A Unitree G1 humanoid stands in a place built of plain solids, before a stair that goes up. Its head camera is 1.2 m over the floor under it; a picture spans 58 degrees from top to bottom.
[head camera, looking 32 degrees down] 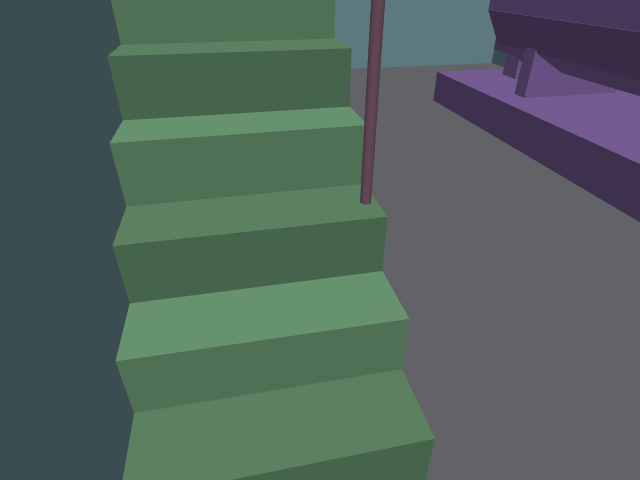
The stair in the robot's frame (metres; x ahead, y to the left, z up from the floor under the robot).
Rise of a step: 0.20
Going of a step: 0.23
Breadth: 0.76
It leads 12 degrees to the left of straight ahead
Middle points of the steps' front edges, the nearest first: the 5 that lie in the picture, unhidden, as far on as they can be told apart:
0.59 0.08 0.19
0.81 0.13 0.39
1.03 0.17 0.59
1.25 0.22 0.79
1.47 0.27 0.98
